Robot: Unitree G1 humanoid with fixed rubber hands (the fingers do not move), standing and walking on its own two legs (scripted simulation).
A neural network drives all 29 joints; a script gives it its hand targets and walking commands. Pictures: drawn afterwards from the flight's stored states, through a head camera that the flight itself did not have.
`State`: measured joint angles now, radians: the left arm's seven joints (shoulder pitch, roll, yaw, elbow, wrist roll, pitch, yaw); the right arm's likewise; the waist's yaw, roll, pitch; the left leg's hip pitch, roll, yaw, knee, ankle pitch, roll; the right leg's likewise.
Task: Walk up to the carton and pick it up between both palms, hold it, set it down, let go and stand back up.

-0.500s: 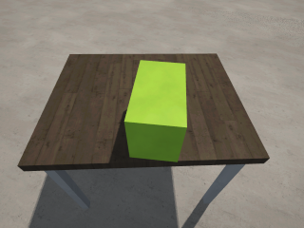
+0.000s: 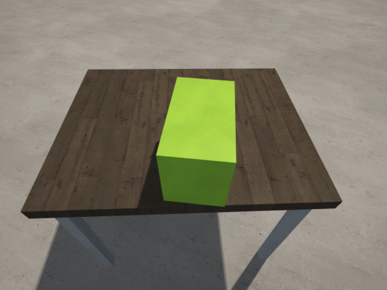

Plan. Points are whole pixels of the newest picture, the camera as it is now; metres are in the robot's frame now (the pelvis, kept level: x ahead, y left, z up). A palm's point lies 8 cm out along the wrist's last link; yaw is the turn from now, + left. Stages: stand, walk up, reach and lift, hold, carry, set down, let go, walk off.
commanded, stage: walk up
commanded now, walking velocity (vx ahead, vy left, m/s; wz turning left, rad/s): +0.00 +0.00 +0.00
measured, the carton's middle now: (200, 139) +0.49 -0.02 -0.01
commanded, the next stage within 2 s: none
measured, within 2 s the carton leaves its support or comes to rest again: neither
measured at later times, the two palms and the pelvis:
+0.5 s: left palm out of the picture +0.00 +0.11 -0.13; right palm out of the picture -0.06 -0.33 -0.16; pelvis -0.01 -0.10 +0.00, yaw -1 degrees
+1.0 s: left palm out of the picture -0.07 +0.17 -0.12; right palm out of the picture +0.00 -0.33 -0.15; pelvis -0.01 -0.08 +0.00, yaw +0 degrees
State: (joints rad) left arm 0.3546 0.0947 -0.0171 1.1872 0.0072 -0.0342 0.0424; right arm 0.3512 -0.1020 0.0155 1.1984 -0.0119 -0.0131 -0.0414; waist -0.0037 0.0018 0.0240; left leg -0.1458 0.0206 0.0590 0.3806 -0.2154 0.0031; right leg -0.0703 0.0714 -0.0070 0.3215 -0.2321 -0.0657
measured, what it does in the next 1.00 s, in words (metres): steps on the spot: right foot, then left foot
